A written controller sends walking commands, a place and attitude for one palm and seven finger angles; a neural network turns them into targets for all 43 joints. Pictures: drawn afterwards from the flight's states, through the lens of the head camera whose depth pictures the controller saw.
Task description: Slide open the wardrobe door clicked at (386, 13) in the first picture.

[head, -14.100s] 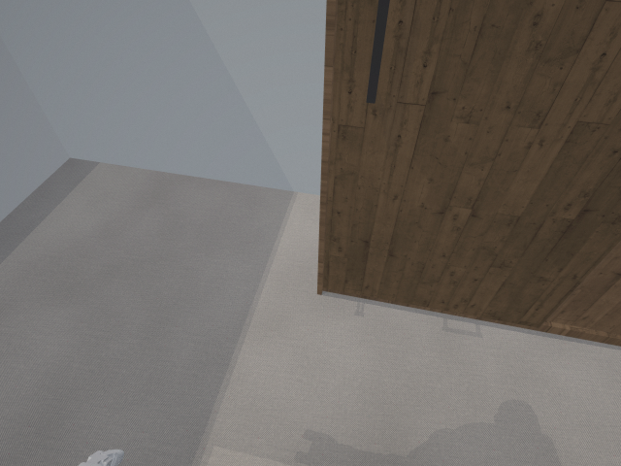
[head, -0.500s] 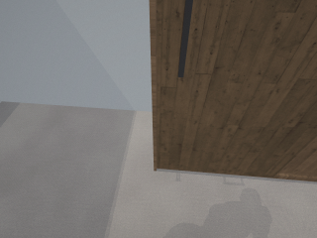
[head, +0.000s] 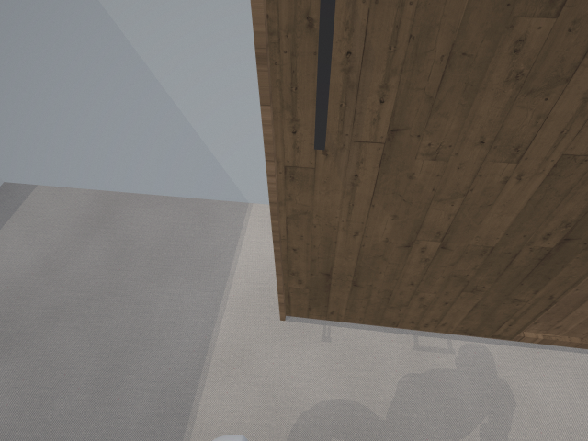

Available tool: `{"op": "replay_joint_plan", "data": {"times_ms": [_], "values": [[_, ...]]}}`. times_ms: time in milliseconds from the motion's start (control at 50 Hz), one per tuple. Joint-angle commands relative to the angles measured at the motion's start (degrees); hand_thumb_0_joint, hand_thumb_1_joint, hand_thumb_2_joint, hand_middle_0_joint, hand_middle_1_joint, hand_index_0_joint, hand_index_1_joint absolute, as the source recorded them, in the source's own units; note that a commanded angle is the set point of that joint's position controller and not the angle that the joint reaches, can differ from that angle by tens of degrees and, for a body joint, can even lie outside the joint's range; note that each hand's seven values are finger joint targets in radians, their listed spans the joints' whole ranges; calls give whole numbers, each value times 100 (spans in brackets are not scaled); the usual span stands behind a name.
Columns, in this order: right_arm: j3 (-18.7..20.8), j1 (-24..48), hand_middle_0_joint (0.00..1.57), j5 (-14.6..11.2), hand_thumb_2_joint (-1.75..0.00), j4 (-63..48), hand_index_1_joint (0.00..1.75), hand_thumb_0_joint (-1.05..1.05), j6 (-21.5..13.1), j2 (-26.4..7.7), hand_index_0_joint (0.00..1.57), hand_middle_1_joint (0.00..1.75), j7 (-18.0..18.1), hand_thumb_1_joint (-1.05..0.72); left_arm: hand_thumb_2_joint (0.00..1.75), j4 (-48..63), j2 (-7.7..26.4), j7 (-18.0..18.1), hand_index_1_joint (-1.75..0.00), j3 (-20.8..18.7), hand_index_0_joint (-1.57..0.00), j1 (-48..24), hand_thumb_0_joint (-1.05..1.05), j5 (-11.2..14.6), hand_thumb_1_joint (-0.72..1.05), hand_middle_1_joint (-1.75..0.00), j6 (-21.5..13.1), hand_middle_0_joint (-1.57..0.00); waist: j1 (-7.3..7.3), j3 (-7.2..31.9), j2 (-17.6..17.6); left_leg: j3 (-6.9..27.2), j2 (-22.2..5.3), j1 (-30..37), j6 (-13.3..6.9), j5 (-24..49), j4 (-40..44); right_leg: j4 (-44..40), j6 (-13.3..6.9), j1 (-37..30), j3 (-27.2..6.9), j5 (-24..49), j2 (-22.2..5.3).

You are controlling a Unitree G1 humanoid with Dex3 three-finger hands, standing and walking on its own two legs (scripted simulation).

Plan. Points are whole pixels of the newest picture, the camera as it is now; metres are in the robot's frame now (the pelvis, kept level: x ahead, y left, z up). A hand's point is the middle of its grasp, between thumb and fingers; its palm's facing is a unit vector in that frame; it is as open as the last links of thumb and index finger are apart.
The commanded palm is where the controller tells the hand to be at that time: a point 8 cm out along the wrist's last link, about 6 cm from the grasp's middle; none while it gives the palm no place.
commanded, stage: shuffle to correct the standing spot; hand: left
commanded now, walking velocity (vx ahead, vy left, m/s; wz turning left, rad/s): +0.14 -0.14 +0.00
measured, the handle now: (325, 59) +0.58 -0.01 +0.23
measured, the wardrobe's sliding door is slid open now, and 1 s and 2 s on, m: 0.00 0.00 0.00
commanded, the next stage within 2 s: come to a stop and stand still in 0.44 s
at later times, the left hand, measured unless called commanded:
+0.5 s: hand (221, 432) +0.16 +0.13 -0.16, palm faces +0.02 -0.97 -0.23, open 7.3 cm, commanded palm none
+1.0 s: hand (260, 405) +0.21 +0.08 -0.17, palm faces +0.05 -0.97 -0.23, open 7.3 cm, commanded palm none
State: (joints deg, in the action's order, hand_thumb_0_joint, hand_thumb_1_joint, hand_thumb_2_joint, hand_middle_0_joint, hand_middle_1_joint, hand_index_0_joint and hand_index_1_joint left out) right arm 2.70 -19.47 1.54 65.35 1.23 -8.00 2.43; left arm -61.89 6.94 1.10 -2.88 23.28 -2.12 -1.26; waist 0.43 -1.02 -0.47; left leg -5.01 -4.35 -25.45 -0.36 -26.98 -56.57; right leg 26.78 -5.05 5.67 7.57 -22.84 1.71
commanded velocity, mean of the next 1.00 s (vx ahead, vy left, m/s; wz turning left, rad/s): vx -0.03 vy -0.03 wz -0.01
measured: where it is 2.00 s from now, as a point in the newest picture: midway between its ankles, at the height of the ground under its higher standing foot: outside the picture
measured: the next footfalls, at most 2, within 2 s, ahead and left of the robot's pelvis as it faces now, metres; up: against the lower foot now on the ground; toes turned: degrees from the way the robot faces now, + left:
left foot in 0.20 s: +0.16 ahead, +0.09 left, +0.00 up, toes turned +8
right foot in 0.54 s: +0.19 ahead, -0.23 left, +0.00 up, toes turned -7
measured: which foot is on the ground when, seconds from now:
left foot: up 0.00-0.18, down 0.20-0.54, up 0.56-0.80, down 0.82-1.00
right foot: down 0.00-0.20, up 0.22-0.52, down 0.54-0.86, up 0.88-1.00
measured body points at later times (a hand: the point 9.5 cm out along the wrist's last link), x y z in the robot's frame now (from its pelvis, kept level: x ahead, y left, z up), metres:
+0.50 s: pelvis +0.11 -0.07 +0.00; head +0.15 -0.08 +0.45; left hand +0.16 +0.18 -0.14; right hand +0.14 -0.32 -0.15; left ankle +0.12 +0.08 -0.73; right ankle +0.14 -0.22 -0.71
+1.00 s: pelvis +0.16 -0.11 +0.00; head +0.21 -0.11 +0.45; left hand +0.21 +0.13 -0.15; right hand +0.25 -0.34 -0.15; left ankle +0.19 -0.03 -0.73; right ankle +0.10 -0.24 -0.67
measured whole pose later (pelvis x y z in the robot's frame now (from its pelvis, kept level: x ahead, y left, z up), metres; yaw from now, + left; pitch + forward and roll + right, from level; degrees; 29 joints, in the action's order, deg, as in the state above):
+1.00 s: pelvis +0.16 -0.11 +0.00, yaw +0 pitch +0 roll -1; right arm 2.2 -6.6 1.3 54.5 2.3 -9.1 1.6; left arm -57.0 10.4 2.3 -3.3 9.6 -1.2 3.3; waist 1.2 -7.7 0.0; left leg -7.0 -0.6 -16.5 -3.9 -13.6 -30.3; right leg 59.3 1.7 21.7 1.3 -31.3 -0.8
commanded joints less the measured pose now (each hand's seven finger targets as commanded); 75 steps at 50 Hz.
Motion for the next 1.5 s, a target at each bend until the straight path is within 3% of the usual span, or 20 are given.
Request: {"op": "replay_joint_plan", "data": {"times_ms": [0, 140, 160, 180, 200, 240, 340, 480, 520, 600, 720, 800, 840, 900, 1000, 1020, 1100, 1180, 1260, 1480], "values": [[20, 791, 20, 9, -90, -691, 30, 0, -222, -125, 20, 30, -75, -90, 90, -166, 422, 99, -30, 7, -20, 994, 0, -9, 90, -30, -48, -20, 127, -611, 594, -228, -109, -1428, 42, 213, -332, -762, -714, -794, -1151, 4630, -1515], [63, -299, 20, 1, -90, -425, 30, 0, -313, -327, 20, 30, 57, -90, 90, -28, 636, 26, -30, -11, -20, 486, 0, 54, 90, -30, -16, -20, -596, 149, 541, -639, 324, 1543, -232, 1777, 2470, 1140, -178, 15, -634, 5827, -895], [175, -912, 20, 55, -90, -306, 30, 0, -340, -757, 20, 30, 132, -90, 90, 68, 494, -17, -30, -22, -20, 544, 0, 100, 90, -30, 5, -20, -805, 595, -33, 618, -686, 2882, -634, 2950, 2858, 2448, 139, 1157, -475, 4111, -558], [290, -1263, 20, 57, -90, -262, 30, 0, -340, -1326, 20, 30, 156, -90, 90, 256, 175, -56, -30, 50, -20, 588, 0, 161, 90, -30, -2, -20, -774, 851, -1304, 2898, -2572, 3481, -1568, 4064, 3430, 4396, 417, 2544, -307, -411, -60], [263, -1051, 20, -43, -90, -368, 30, 0, -288, -1474, 20, 30, 124, -90, 90, 413, 504, -33, -30, -32, -20, 342, 0, 42, 90, -30, 57, -20, -693, 508, -536, 3311, -2968, 2487, -1785, 2885, 3963, 5043, 377, 2504, -934, -959, -198], [131, -18, 20, 1, -90, -607, 30, 0, -351, -948, 20, 30, 127, -90, 90, 466, 351, -82, -30, -104, -20, -73, 0, -38, 90, -30, 146, -20, -291, -562, -622, 2533, -2322, 1034, -1219, 1153, 4471, 4967, 482, 2794, -1056, -153, -650], [205, 613, 20, 77, -90, -887, 30, 0, -333, -1042, 20, 30, 55, -90, 90, 479, 139, -231, -30, -135, -20, 60, 0, 22, 90, -30, 337, -20, 29, -229, -777, 689, -1404, 159, -679, 737, 4393, 2668, 690, 1674, -409, 254, -730], [370, 509, 20, 90, -90, -954, 30, 0, -118, -1229, 20, 30, -57, -90, 90, 585, 756, -265, -30, -197, -20, 24, 0, 13, 90, -30, 178, -20, 123, 10, -279, 285, -823, 45, -111, 500, 2770, -32, 734, 234, 16, 910, -327], [169, 641, 20, 14, -90, -1301, 30, 0, -82, -508, 20, 30, -66, -90, 90, 606, 1726, -117, -30, -370, -20, 277, 0, -44, 90, -30, 161, -20, 384, 217, 2119, -304, 140, -1173, 228, -1131, 47, -1151, -188, -286, -2255, 1687, -2273], [44, 523, 20, -57, -90, -1057, 30, 0, -85, -515, 20, 30, -65, -90, 90, 668, 1101, 66, -30, -143, -20, -597, 0, 8, 90, -30, 14, -20, -41, 249, 794, 368, -211, -440, 222, -331, -212, -292, -455, 193, -1233, 4537, -1941], [62, 413, 20, -56, -90, -956, 30, 0, 19, -595, 20, 30, -82, -90, 90, 607, 1415, 148, -30, -233, -20, -614, 0, 56, 90, -30, 105, -20, 69, 248, 927, 3, 264, 283, 303, 561, 1858, 208, -442, -255, -1363, 6070, -2088], [160, 425, 20, -26, -90, -1042, 30, 0, 42, -880, 20, 30, -67, -90, 90, 698, 1297, 148, -30, -258, -20, -773, 0, 111, 90, -30, 215, -20, -3, 419, 285, 290, -207, 1634, 77, 3897, 2698, 706, 61, 586, -945, 4750, -1654], [219, 315, 20, -33, -90, -1103, 30, 0, 29, -1232, 20, 30, -62, -90, 90, 835, 960, 193, -30, -137, -20, -884, 0, 125, 90, -30, 285, -20, -144, 647, -1518, 1452, -1431, 2354, -798, 6936, 3305, 2075, 632, 1390, -205, 128, -526], [217, 685, 20, 1, -90, -1231, 30, 0, 52, -1201, 20, 30, 3, -90, 90, 790, 856, 180, -30, -156, -20, -1095, 0, 103, 90, -30, 355, -20, -107, 394, -816, 1333, -1456, 2139, -1387, 6223, 3253, 3797, 641, 1993, -886, -1229, -316], [222, 872, 20, 14, -90, -1320, 30, 0, 25, -1137, 20, 30, -19, -90, 90, 817, 635, 101, -30, -91, -20, -880, 0, 88, 90, -30, 362, -20, -49, 565, -543, 1083, -1167, 2037, -1173, 4582, 3409, 2606, 702, 1591, -652, -790, -355], [328, 1129, 20, -79, -90, -1431, 30, 0, -192, -1482, 20, 30, -93, -90, 90, 593, 868, 244, -30, 34, -20, -402, 0, 209, 90, -30, 102, -20, 88, 1548, -410, 1045, -1225, 2988, -848, 6054, 2010, 1488, 532, 1862, -1084, -438, -603], [44, 590, 20, -36, -90, -1855, 30, 0, -198, -425, 20, 30, -223, -90, 90, 1170, 1472, 225, -30, 2, -20, -590, 0, 40, 90, -30, -180, -20, -247, 493, -311, 141, 407, 755, -47, 1337, 2162, 858, -116, 755, -1936, 5302, -1624], [89, 464, 20, -72, -90, -1784, 30, 0, -100, -746, 20, 30, -195, -90, 90, 1210, 1142, 206, -30, 92, -20, -823, 0, 59, 90, -30, 32, -20, -198, 262, 1103, 384, -45, 1041, -321, 2341, 2086, 700, 242, 1237, -1206, 2261, -841], [57, 529, 20, -28, -90, -1702, 30, 0, 10, -781, 20, 30, -263, -90, 90, 1308, 1195, 157, -30, 137, -20, -958, 0, 70, 90, -30, 164, -20, -229, -907, 328, 494, 110, 698, -183, 53, 2737, -187, 123, 2510, -1493, -1413, -772], [-39, -125, 20, 0, -90, -1239, 30, 0, -107, -726, 20, 30, -207, -90, 90, 965, 969, 99, -30, 103, -20, -337, 0, 98, 90, -30, 128, -20, -79, -351, 15, 884, -72, 581, -233, -133, 3584, -168, 184, 1682, -1211, -1064, -463]]}}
